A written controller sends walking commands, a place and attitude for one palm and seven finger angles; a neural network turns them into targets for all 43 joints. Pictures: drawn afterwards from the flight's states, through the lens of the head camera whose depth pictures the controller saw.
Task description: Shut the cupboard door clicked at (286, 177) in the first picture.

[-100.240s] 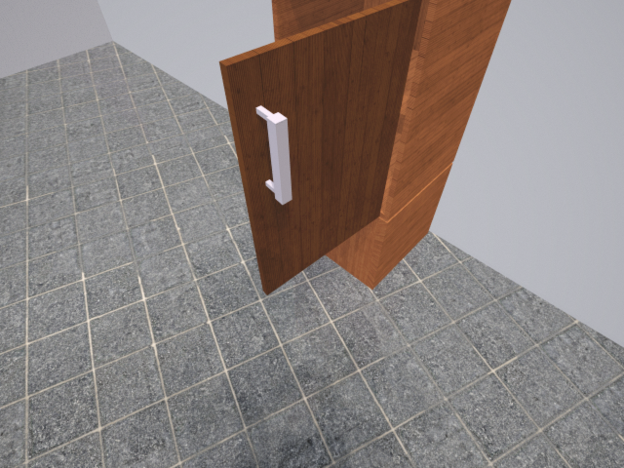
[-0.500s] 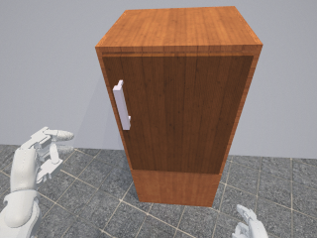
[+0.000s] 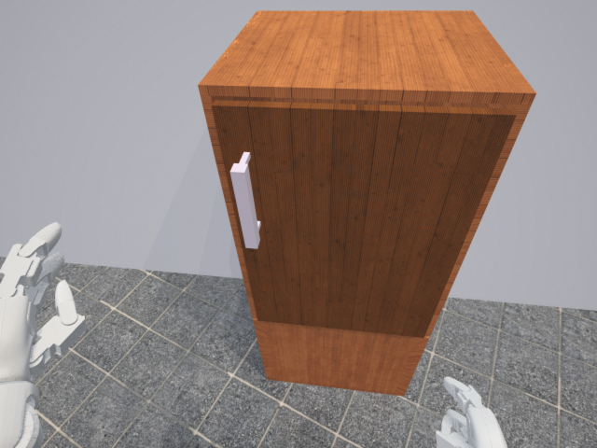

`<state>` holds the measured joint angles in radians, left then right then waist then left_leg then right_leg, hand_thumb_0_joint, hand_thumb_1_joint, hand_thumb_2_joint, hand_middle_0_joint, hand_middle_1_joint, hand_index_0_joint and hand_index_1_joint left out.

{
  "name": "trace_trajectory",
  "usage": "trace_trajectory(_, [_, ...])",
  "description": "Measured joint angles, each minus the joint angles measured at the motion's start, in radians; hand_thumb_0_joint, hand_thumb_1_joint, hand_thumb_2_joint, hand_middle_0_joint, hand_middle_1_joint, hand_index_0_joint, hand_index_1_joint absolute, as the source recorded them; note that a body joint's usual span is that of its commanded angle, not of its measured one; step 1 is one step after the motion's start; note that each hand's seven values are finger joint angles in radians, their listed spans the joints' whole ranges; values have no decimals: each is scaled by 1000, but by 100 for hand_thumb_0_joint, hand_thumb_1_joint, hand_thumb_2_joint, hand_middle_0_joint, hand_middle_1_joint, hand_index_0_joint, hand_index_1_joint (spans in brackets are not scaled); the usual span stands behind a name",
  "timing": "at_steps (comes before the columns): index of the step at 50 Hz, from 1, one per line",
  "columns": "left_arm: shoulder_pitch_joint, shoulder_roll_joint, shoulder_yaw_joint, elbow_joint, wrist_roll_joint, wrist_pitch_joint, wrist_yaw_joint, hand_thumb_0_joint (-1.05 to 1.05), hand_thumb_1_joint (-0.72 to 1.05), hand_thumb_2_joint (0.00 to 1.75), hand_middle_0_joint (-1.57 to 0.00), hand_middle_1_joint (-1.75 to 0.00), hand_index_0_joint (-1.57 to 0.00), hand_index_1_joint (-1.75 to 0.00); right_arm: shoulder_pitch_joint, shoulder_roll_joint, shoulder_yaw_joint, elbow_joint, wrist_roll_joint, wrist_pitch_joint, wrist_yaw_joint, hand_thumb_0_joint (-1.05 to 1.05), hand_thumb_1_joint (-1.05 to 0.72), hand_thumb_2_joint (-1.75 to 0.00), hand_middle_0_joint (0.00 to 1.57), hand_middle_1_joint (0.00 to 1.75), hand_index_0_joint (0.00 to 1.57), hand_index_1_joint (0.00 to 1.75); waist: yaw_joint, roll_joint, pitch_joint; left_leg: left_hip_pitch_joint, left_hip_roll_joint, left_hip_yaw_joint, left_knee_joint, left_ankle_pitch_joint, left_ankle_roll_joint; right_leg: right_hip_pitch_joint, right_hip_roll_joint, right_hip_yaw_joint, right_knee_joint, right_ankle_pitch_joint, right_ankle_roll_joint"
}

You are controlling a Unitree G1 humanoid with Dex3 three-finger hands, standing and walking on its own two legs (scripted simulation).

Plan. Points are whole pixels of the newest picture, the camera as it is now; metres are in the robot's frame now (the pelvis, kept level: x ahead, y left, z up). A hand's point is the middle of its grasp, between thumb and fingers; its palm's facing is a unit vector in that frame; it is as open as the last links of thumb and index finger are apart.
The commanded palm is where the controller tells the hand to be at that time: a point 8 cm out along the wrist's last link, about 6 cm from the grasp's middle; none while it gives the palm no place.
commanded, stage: draw the hand back to the body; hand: left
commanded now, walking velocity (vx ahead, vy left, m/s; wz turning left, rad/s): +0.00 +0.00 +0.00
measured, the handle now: (249, 201) +0.47 +0.16 +0.08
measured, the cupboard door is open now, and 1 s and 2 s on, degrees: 0 0 0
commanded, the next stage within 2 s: step back with the hand held close in 0.12 s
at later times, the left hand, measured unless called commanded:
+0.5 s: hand (76, 325) +0.18 +0.26 +0.15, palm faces +0.37 -0.79 -0.48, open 7.4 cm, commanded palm +0.13 +0.30 +0.17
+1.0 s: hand out of the picture +0.11 +0.29 +0.15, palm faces +0.46 -0.76 -0.46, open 7.4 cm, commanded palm +0.05 +0.32 +0.17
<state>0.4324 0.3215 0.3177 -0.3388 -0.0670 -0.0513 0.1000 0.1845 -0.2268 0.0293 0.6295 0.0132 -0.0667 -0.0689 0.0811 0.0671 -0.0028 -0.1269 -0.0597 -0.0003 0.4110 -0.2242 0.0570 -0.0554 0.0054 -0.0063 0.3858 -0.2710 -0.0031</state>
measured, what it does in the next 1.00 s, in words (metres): shifts its weight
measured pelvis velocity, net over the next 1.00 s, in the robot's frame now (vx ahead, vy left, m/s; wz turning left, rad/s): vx -0.09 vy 0.02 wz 0.02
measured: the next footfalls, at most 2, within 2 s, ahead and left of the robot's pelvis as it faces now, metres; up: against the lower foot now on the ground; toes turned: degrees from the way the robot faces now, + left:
left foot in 1.68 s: -0.19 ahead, +0.13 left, +0.00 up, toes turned +0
right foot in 1.96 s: -0.23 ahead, -0.07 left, +0.00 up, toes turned -1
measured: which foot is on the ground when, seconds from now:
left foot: down 0.00-1.00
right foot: down 0.00-1.00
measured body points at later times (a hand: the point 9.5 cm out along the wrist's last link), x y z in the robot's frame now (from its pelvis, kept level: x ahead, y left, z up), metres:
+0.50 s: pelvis -0.01 +0.01 +0.00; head -0.01 -0.02 +0.45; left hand +0.16 +0.30 +0.18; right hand +0.17 -0.24 -0.09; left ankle +0.00 +0.08 -0.74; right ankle -0.04 -0.12 -0.74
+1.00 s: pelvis -0.09 +0.02 -0.02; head -0.09 +0.03 +0.43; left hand +0.08 +0.32 +0.18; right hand +0.07 -0.23 -0.09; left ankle +0.00 +0.08 -0.74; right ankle -0.04 -0.12 -0.74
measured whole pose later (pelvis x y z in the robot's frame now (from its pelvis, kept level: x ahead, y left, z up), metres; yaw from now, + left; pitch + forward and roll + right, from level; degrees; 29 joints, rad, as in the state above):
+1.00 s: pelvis -0.09 +0.02 -0.02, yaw +1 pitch +0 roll -2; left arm 0.53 0.41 0.43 -0.48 -0.02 -0.19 0.14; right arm 0.25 -0.23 0.00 0.56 0.01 -0.02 -0.09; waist 0.00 0.02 -0.01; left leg -0.42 -0.04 0.01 0.60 -0.21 0.08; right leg -0.34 0.02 -0.01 0.55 -0.23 0.01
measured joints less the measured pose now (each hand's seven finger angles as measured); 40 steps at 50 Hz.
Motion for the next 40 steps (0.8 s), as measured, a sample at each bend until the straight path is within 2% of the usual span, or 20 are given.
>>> trace_trajectory(6, [18,22,6,-37,-2,-4,-4,1,89,89,-22,-31,-21,-31,12,8,3,1,-1,3,3,1,-90,-90,20,30,21,30,-12,-4,-15,8,4,4,4,-10,-2,10,3,5,-4,-3,-1])
trace_trajectory(14, [6,26,32,-3,-7,-8,-7,1,89,89,-21,-30,-21,-31,12,2,-1,-12,6,25,4,1,-90,-90,20,30,21,30,-20,3,2,-2,10,4,4,-3,-4,3,10,5,-12,8,-3])
trace_trajectory(20, [59,42,54,-46,-1,-57,0,1,89,89,-21,-30,-21,-31,0,-19,-13,-34,2,62,2,1,-90,-90,21,30,21,30,-46,15,-9,-89,18,-3,51,-9,-1,-66,18,-5,0,18,0])
trace_trajectory(25, [107,63,43,-86,-2,-65,1,1,89,89,-21,-30,-21,-31,-6,-33,-37,-51,7,96,-9,1,-90,-90,20,30,21,30,-53,12,-10,-127,12,9,61,-1,6,-118,11,6,34,17,8])
trace_trajectory(30, [111,97,64,-89,-6,-67,10,1,89,89,-21,-30,-21,-31,-7,-30,-45,-67,13,120,-19,1,-90,-90,20,30,20,30,-59,-1,-9,-153,9,20,70,12,11,-154,7,15,61,22,15])
trace_trajectory(40, [114,102,80,-123,8,-92,29,1,89,89,-21,-30,-21,-31,16,-11,-29,-86,13,102,-21,1,-90,-90,20,30,21,30,-73,-37,-19,-215,12,23,104,45,21,-219,8,14,102,52,21])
